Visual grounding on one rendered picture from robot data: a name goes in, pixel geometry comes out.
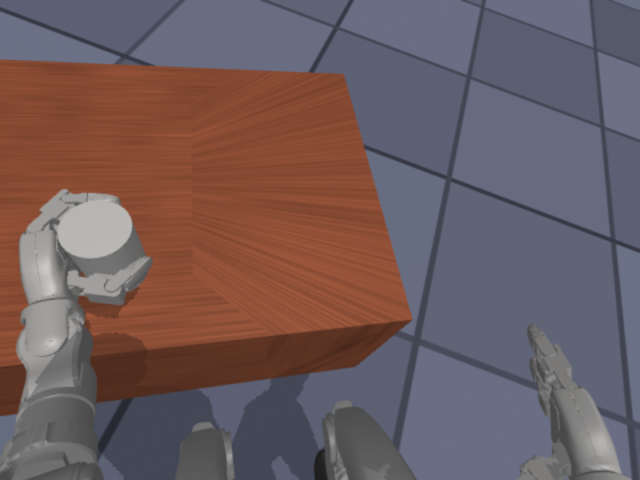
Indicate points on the right robot hand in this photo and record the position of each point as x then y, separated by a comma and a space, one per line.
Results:
581, 441

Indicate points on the left robot hand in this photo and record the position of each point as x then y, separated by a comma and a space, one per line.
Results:
47, 271

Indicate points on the can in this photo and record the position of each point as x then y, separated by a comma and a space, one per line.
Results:
100, 237

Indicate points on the left robot arm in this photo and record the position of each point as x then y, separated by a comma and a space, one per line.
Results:
54, 437

